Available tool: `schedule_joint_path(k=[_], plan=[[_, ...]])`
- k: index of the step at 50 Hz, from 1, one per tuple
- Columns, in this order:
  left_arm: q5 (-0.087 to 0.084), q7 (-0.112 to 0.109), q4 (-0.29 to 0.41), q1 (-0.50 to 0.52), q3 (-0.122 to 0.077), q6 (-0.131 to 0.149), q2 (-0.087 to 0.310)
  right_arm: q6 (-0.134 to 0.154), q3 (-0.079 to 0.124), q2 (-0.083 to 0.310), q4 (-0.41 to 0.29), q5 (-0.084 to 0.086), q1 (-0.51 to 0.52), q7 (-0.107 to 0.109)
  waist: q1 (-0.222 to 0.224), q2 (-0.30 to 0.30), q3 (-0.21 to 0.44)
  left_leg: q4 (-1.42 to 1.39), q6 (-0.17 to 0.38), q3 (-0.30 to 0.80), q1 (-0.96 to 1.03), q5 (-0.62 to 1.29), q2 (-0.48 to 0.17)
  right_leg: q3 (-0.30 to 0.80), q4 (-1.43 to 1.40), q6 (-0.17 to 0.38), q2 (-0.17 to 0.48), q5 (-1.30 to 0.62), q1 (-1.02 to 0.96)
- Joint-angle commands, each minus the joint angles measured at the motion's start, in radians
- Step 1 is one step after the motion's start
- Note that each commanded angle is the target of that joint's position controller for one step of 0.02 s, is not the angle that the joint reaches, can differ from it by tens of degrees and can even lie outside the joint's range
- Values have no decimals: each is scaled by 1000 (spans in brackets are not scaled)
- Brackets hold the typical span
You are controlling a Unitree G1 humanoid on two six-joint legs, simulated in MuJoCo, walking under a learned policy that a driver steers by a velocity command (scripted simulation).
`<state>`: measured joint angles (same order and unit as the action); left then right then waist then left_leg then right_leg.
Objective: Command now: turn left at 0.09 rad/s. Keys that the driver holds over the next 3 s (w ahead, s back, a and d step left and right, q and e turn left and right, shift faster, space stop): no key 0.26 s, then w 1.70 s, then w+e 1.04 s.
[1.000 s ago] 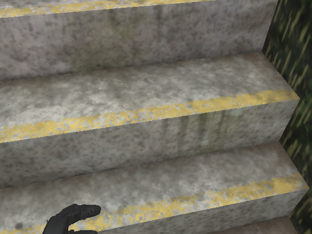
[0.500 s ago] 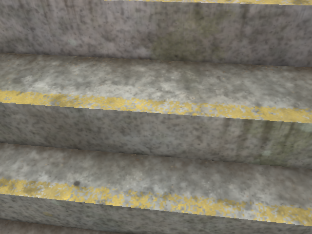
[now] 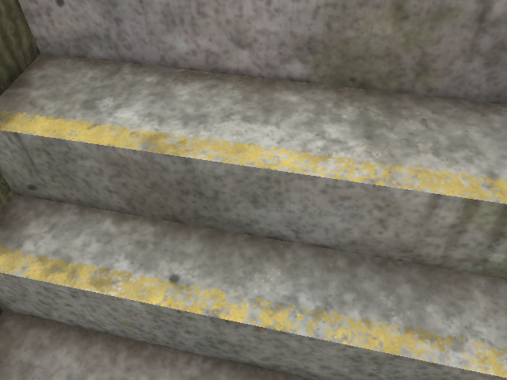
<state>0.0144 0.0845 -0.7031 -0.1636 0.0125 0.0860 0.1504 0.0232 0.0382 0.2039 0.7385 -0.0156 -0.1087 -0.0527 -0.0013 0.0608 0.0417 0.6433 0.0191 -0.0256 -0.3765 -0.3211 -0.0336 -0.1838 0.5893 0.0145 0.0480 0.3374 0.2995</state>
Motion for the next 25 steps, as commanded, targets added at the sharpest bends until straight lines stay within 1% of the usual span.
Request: schedule_joint_path(k=[1,2,3,4,6,8,9,10,11,12,13,14,15,16,17,18,20,21,22,23,24,25], plan=[[3,16,57,-29,-13,6,50,4,23,99,-39,10,-15,-7,-10,-33,82,-131,117,118,30,255,-63,104,-65,44,45,-286,-91],[5,21,53,-37,-12,5,49,2,23,98,-33,8,-15,-9,-11,-31,78,-138,113,113,39,253,-58,103,-67,36,45,-275,-89],[2,19,42,-48,-13,4,53,1,19,89,-22,5,-21,-13,-18,-30,84,-148,101,104,51,258,-57,104,-61,28,50,-274,-96],[-5,23,26,-67,-11,1,50,3,12,80,-9,3,-20,-14,-20,-49,86,-156,94,101,66,259,-56,96,-64,18,50,-256,-94],[2,25,19,-76,-12,0,57,5,12,93,9,5,-7,-17,-15,-39,70,-165,91,96,73,276,-47,94,-64,10,50,-233,-91],[0,22,11,-88,-13,-1,63,8,11,99,28,6,-1,-17,-15,-38,63,-174,91,96,85,293,-45,92,-62,3,52,-213,-82],[-44,-98,9,-58,-48,-15,125,41,-2,54,37,1,-90,56,7,-111,23,-169,61,124,116,589,-120,126,-133,18,99,-346,-101],[-43,-144,-14,-94,-40,-26,121,49,-4,61,57,2,-114,87,0,-74,38,-169,46,123,161,634,-119,129,-128,17,99,-360,-117],[-44,-159,-25,-113,-40,-34,118,52,-6,72,59,2,-99,100,19,-42,39,-163,48,128,176,669,-116,132,-133,9,103,-346,-124],[-42,-163,-35,-128,-39,-40,112,50,-7,75,62,3,-103,107,24,-26,54,-170,49,125,196,665,-116,134,-141,11,103,-327,-135],[-40,-161,-45,-140,-40,-44,108,47,-8,78,67,4,-111,109,28,-19,60,-176,52,124,209,648,-114,132,-149,11,101,-303,-138],[-38,-156,-60,-152,-37,-48,97,43,-10,74,78,5,-127,110,31,-18,66,-193,61,121,216,560,-107,131,-168,14,96,-234,-142],[-31,-152,-75,-154,-37,-51,94,39,-9,75,89,3,-142,110,29,-23,48,-207,71,118,206,447,-97,127,-176,21,89,-163,-129],[-23,-150,-82,-149,-41,-54,98,30,-4,78,99,0,-158,108,19,-37,26,-227,86,119,201,308,-89,111,-163,31,79,-110,-99],[-20,-148,-87,-146,-44,-56,103,22,7,100,108,-4,-181,107,14,-21,3,-244,109,133,184,133,-82,101,-134,44,67,-36,-63],[-17,-146,-89,-137,-47,-58,111,14,18,118,116,-8,-201,106,5,-3,-25,-279,136,167,163,-46,-90,94,-96,55,58,25,-12],[-17,-142,-85,-119,-50,-57,116,0,37,150,132,-9,-256,107,-17,54,-74,-361,200,284,156,-299,-137,83,6,69,37,106,123],[-18,-136,-81,-117,-44,-54,104,-5,42,156,134,-12,-269,102,-20,69,-95,-392,230,345,169,-368,-160,76,61,73,29,109,198],[-21,-129,-84,-112,-41,-50,95,-9,48,158,140,-10,-284,102,-24,73,-95,-418,252,391,176,-417,-188,74,105,83,23,107,237],[-18,-125,-85,-111,-40,-47,93,-9,48,145,148,-5,-293,100,-21,70,-99,-436,269,422,148,-428,-208,83,134,94,26,97,237],[-15,-122,-90,-124,-37,-44,88,-6,45,132,153,0,-275,97,-4,54,-100,-443,274,420,99,-406,-213,92,146,106,31,82,203],[-12,-121,-104,-165,-32,-41,80,-2,43,124,153,4,-236,93,27,32,-98,-425,269,381,34,-361,-197,96,117,122,29,69,131]])
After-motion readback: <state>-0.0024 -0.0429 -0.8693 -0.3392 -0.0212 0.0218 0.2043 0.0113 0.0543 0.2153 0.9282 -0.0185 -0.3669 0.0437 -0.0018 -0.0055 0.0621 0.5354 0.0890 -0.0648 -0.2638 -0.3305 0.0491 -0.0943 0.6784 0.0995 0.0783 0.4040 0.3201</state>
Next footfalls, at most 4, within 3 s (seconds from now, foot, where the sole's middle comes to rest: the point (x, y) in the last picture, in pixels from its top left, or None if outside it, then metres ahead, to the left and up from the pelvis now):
0.90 left None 0.33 0.16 -0.54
1.56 right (271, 284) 0.54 0.01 -0.34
2.14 left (73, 116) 0.82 0.40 -0.14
3.00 right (222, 114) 0.81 0.10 -0.14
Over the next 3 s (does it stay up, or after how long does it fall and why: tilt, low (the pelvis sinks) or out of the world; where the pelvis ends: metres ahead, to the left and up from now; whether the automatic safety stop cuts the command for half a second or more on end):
stays up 0.79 0.25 0.63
